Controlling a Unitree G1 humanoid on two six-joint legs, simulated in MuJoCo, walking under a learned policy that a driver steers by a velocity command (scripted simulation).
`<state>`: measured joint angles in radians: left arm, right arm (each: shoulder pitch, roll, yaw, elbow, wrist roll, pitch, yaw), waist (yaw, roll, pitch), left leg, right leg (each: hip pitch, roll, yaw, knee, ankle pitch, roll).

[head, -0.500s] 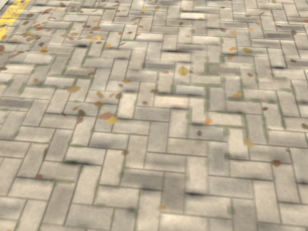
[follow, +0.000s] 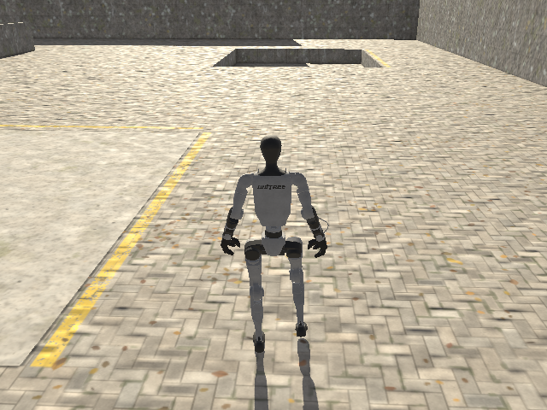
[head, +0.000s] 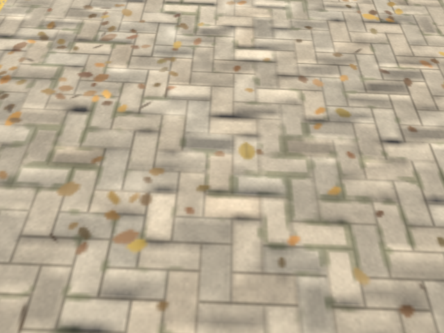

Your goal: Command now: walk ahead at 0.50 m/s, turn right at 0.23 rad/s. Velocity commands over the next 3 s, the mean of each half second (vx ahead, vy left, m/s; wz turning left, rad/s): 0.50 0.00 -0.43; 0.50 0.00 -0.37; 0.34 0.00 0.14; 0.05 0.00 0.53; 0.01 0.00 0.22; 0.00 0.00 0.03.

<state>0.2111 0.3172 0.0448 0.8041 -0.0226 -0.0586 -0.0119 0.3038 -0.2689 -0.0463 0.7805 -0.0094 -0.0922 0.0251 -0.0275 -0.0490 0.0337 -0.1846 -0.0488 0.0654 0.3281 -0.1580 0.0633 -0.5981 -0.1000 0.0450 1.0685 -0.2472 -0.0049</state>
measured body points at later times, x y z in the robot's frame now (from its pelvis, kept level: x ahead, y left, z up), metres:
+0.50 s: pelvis +0.29 -0.08 -0.01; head +0.32 -0.10 +0.44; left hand +0.45 +0.17 -0.11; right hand +0.36 -0.38 -0.11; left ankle +0.31 +0.09 -0.66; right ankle +0.30 -0.15 -0.75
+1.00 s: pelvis +0.57 -0.11 +0.00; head +0.60 -0.11 +0.45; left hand +0.80 +0.08 -0.11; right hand +0.53 -0.39 -0.11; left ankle +0.63 -0.03 -0.75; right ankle +0.52 -0.24 -0.67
